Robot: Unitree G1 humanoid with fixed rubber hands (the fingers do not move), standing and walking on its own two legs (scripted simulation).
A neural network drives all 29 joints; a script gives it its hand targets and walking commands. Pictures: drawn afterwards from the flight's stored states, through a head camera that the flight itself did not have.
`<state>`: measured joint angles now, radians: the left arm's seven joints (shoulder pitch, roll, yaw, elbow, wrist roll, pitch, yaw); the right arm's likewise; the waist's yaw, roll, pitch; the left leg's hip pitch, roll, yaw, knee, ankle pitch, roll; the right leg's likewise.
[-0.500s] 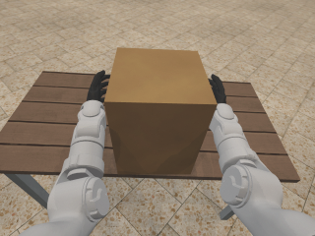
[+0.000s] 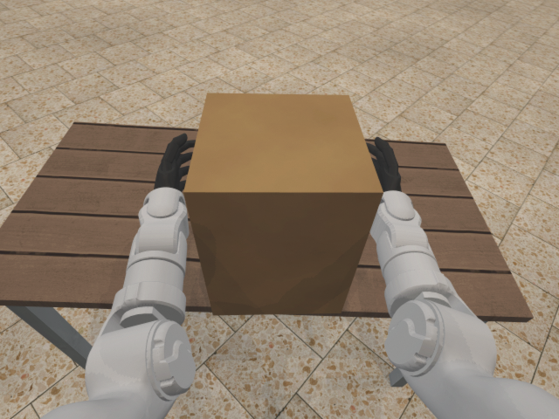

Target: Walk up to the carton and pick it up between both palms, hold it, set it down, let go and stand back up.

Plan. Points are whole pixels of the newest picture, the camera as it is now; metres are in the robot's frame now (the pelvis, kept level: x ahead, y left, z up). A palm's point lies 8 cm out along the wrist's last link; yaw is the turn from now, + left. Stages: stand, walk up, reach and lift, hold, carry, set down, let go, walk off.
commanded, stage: set down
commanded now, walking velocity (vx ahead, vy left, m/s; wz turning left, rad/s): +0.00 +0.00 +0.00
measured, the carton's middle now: (278, 209) +0.43 -0.01 +0.04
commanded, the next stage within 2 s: none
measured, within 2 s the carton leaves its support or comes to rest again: rests again in 0.58 s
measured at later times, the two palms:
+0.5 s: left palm (173, 196) +0.42 +0.15 +0.10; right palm (382, 199) +0.40 -0.17 +0.10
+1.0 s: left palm (176, 197) +0.41 +0.14 +0.10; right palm (385, 205) +0.40 -0.17 +0.09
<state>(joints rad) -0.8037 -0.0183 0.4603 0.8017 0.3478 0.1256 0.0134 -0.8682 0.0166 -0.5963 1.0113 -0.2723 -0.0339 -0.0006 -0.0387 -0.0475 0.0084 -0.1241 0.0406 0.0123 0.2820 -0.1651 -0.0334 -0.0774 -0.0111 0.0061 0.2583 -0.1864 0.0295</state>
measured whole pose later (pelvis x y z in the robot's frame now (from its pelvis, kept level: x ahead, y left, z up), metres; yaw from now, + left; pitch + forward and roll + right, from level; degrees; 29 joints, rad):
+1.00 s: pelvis +0.00 +0.00 +0.00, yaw +0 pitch +1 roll +0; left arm -0.78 -0.07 0.54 0.76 0.41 0.08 -0.03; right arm -0.79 0.07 -0.65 0.89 -0.34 -0.07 0.04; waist -0.04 -0.05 0.04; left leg -0.14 0.04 0.01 0.28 -0.16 -0.03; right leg -0.11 -0.02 -0.01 0.28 -0.19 0.03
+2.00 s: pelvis +0.00 -0.01 -0.01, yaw -1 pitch +14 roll +0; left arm -1.04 0.17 0.15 1.43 -0.06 -0.19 0.11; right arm -0.88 -0.16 -0.06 1.25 0.08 -0.17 -0.10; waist -0.02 0.01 -0.16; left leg -0.45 0.06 0.01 0.38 -0.18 -0.04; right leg -0.41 0.00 0.00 0.38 -0.20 0.01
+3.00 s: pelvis -0.03 -0.01 -0.01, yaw -1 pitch +15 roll -1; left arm -1.23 0.36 -0.06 1.13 -0.29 0.30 0.09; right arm -1.21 -0.39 0.12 1.26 0.39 0.19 -0.06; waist -0.01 0.00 -0.23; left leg -0.53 0.06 0.01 0.43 -0.16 -0.04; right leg -0.49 0.01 0.00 0.42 -0.18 0.01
